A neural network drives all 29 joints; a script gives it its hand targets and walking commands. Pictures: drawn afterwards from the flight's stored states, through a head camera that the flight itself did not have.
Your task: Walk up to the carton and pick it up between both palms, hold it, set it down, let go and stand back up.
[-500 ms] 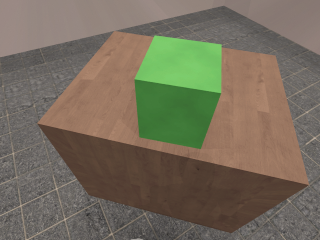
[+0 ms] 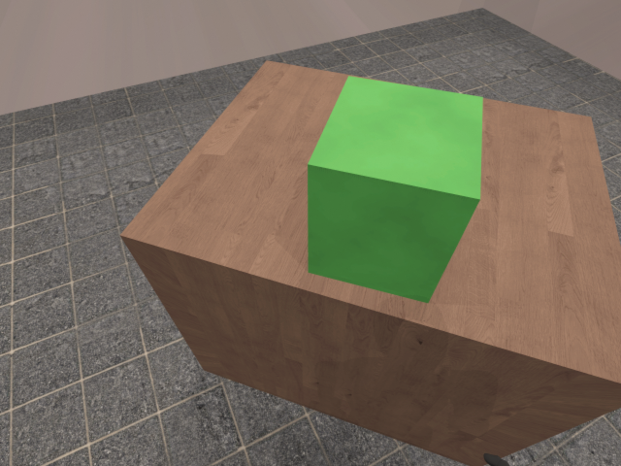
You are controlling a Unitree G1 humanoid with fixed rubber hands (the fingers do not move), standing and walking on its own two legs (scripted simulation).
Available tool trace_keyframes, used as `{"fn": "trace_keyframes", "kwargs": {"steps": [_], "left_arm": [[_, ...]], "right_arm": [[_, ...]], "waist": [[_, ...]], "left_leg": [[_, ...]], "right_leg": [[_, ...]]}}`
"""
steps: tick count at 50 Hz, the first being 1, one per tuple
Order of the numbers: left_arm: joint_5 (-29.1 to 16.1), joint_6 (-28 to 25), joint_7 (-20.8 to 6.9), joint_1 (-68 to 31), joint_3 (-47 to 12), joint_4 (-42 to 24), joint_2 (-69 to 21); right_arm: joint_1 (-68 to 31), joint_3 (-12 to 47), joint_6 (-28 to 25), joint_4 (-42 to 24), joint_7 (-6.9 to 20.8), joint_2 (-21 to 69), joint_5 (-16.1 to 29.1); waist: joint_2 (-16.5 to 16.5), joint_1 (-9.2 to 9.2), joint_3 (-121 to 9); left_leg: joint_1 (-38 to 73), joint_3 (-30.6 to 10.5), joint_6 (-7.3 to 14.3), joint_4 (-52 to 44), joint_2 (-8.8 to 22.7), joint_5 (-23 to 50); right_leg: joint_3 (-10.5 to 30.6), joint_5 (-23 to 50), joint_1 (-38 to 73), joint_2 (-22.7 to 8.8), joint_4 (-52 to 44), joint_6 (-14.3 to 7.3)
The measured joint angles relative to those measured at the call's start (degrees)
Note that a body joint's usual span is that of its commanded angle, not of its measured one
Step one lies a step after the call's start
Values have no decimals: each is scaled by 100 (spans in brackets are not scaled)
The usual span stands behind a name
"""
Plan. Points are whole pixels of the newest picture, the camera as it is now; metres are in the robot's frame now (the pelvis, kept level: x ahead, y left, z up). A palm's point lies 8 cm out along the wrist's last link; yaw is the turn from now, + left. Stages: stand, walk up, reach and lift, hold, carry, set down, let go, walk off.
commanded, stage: walk up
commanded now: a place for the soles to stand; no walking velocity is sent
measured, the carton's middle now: (388, 191) +0.49 -0.08 +0.05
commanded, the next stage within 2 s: stand in 1.44 s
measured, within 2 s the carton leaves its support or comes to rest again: neither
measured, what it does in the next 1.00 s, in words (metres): steps on the spot, turning right: right foot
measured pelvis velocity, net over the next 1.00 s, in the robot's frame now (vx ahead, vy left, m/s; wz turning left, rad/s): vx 0.00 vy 0.06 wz -0.41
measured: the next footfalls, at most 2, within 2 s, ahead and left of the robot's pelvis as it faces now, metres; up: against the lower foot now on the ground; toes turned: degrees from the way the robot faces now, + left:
right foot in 0.26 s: +0.02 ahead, -0.09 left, +0.00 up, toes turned -13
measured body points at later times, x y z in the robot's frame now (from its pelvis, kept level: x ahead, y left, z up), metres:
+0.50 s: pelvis -0.01 +0.06 -0.01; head +0.01 +0.06 +0.44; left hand +0.09 +0.29 -0.15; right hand +0.03 -0.20 -0.15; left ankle +0.04 +0.16 -0.73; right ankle -0.02 -0.09 -0.73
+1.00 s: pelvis +0.00 +0.06 +0.00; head +0.01 +0.05 +0.45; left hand +0.15 +0.27 -0.14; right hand -0.02 -0.21 -0.15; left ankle +0.04 +0.16 -0.73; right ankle -0.02 -0.08 -0.73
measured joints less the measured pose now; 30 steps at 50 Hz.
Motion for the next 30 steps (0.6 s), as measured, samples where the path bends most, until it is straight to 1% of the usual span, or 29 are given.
{"fn": "trace_keyframes", "kwargs": {"steps": [2,5,6,8,10,12,13,14,15,16,17,19,21,22,23,24,27,28,30], "left_arm": [[-41,56,-4,104,-12,-27,35],[-74,149,63,182,0,-100,59],[-73,151,91,191,9,-139,48],[-60,109,124,201,34,-237,17],[-47,35,129,216,65,-355,-15],[-38,-50,118,253,104,-495,-41],[-31,-96,110,296,127,-588,-31],[-24,-127,109,298,152,-637,-59],[-40,-132,112,281,159,-673,-94],[-58,-130,126,257,161,-705,-122],[-68,-125,150,225,164,-723,-144],[-63,-104,189,152,169,-735,-160],[-37,-82,166,84,167,-747,-126],[-29,-65,134,51,162,-749,-96],[-31,-48,95,20,149,-747,-68],[-54,-27,50,-48,135,-711,-24],[-99,66,1,-172,110,-618,67],[-96,71,-2,-194,111,-599,84],[-79,26,-18,-220,110,-562,106]], "right_arm": [[-69,-8,-25,-58,6,32,88],[-162,1,25,-173,-90,103,172],[-198,3,47,-205,-126,117,164],[-248,10,68,-244,-178,134,127],[-259,25,80,-246,-195,135,92],[-250,46,122,-206,-175,118,72],[-240,61,149,-183,-152,116,77],[-238,70,174,-152,-121,82,84],[-225,65,212,-118,-96,46,95],[-200,55,257,-97,-80,16,91],[-173,46,289,-79,-70,-8,81],[-114,33,287,-43,-57,-25,71],[-40,30,204,-8,-38,-1,74],[7,27,149,-2,-26,17,85],[60,22,91,-14,-17,25,96],[90,11,37,-9,-23,63,105],[217,36,-28,11,-40,165,226],[245,51,-26,25,-52,189,241],[277,85,-14,56,-59,212,242]], "waist": [[-100,15,-3],[-137,-9,-7],[-118,-26,7],[-58,-64,37],[21,-92,47],[92,-86,19],[73,-64,-21],[138,-50,-33],[213,-50,-41],[264,-42,-49],[300,-35,-49],[321,-29,-50],[253,-31,-71],[195,-39,-89],[151,-61,-113],[40,-76,-95],[-158,-84,-163],[-182,-91,-190],[-200,-105,-227]], "left_leg": [[61,175,129,-46,-84,-95],[113,406,228,-128,-95,-125],[130,484,243,-167,-81,-108],[161,628,270,-234,-48,-74],[175,750,284,-234,1,-77],[124,870,276,-76,71,-168],[56,953,268,72,85,-253],[-24,985,252,265,160,-359],[-133,866,160,534,170,-732],[-273,644,56,903,127,-1128],[-408,419,-42,1286,86,-1372],[-538,103,-192,1648,92,-1472],[-420,-36,-264,1293,174,-1267],[-255,-49,-258,866,204,-975],[-69,-49,-226,395,225,-532],[-1,41,-176,262,168,-263],[95,277,-55,195,107,-352],[129,332,-39,141,121,-372],[199,430,-30,30,160,-358]], "right_leg": [[308,-40,-123,-32,180,-122],[809,-979,-536,199,1050,-278],[900,-1162,-692,277,1378,-308],[984,-1242,-914,387,1757,-319],[966,-1054,-950,439,1615,-313],[903,-433,-780,467,937,-359],[936,-62,-659,465,506,-422],[960,126,-662,513,426,-401],[964,156,-706,558,499,-340],[970,141,-733,585,543,-286],[978,136,-735,604,532,-246],[1015,192,-712,628,417,-195],[1091,267,-722,620,337,-138],[1147,270,-754,602,364,-106],[1198,244,-809,587,443,-66],[1286,205,-843,523,534,-22],[1544,-40,-866,526,589,-142],[1573,-1,-849,538,520,-187],[1608,408,-777,537,263,-203]]}}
